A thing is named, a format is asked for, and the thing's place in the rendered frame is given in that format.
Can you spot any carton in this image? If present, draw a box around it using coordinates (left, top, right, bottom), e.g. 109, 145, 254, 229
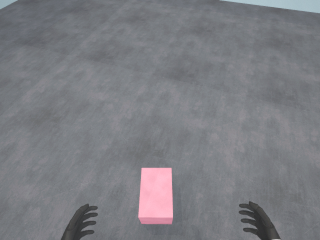
138, 168, 173, 224

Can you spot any right robot hand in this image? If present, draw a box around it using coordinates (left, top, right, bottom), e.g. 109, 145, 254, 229
239, 201, 281, 240

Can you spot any left robot hand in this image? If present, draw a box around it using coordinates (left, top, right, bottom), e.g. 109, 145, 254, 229
61, 203, 98, 240

